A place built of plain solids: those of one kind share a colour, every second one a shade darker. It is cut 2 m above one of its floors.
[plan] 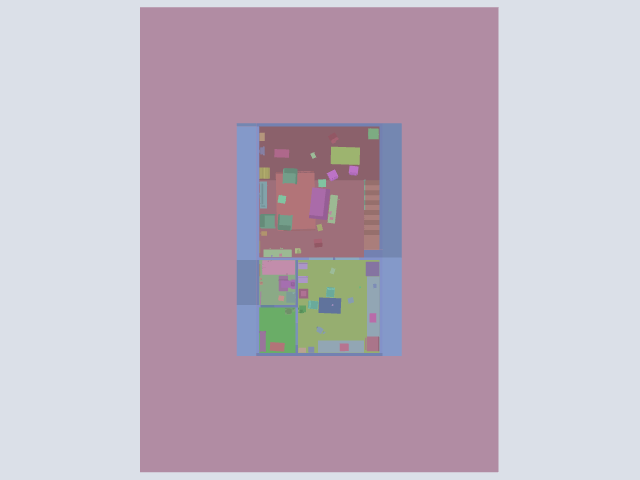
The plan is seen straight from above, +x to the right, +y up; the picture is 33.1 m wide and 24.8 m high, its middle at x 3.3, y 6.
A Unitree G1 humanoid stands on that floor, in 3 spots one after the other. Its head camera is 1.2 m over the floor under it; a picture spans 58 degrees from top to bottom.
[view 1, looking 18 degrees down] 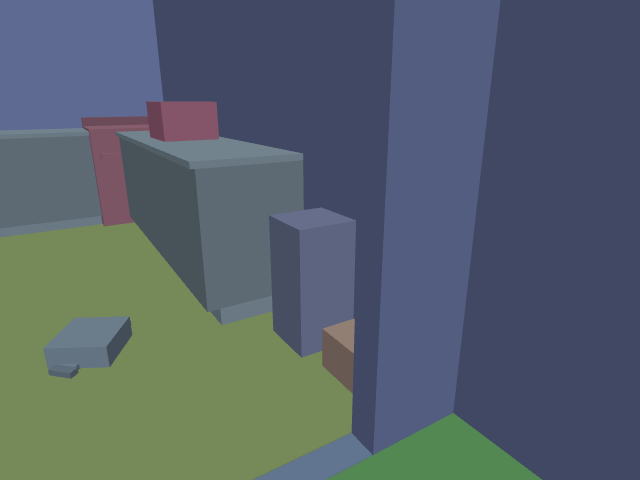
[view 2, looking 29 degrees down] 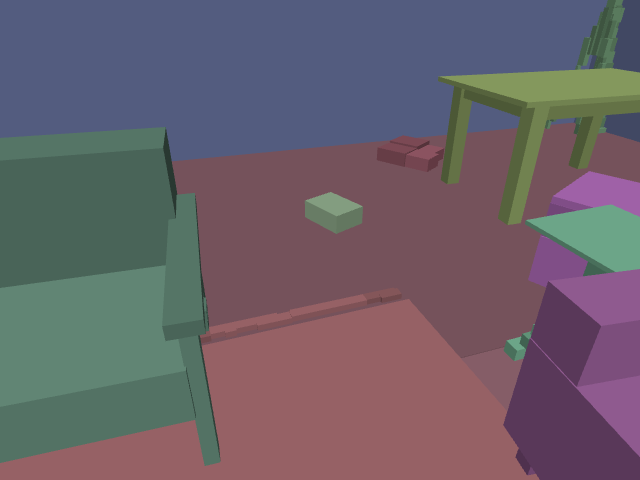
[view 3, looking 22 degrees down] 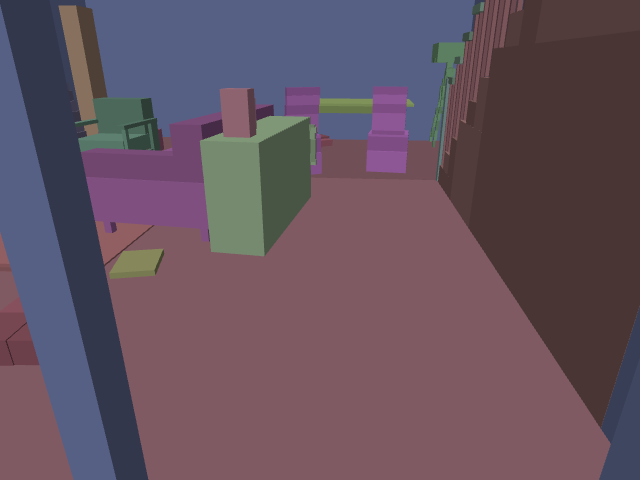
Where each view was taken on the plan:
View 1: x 1.09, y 1.38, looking -32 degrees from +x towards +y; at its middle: kitchen_bin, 1.98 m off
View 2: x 2.12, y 8.07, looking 72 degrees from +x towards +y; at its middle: floor_living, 2.50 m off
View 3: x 4.67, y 4.22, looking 95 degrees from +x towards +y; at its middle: floor_living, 3.20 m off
